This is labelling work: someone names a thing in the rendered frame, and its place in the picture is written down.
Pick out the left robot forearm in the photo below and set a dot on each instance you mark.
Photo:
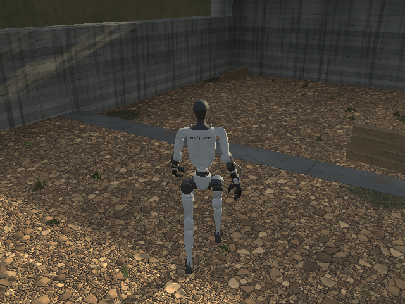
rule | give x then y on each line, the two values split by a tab
174	164

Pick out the robot right hand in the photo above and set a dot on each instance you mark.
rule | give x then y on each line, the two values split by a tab
237	191

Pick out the left robot upper arm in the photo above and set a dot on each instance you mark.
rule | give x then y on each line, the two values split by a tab
179	142

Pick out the robot left hand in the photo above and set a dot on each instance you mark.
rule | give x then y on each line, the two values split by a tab
174	172

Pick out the left robot shin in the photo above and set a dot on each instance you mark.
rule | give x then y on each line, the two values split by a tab
188	242

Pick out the right robot upper arm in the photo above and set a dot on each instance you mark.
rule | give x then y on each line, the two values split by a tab
224	145

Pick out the right robot shin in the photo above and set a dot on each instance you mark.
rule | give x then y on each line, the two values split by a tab
218	217

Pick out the right robot forearm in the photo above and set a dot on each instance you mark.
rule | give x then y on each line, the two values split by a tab
232	170

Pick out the robot shin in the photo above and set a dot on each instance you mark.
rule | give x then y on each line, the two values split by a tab
188	242
218	217

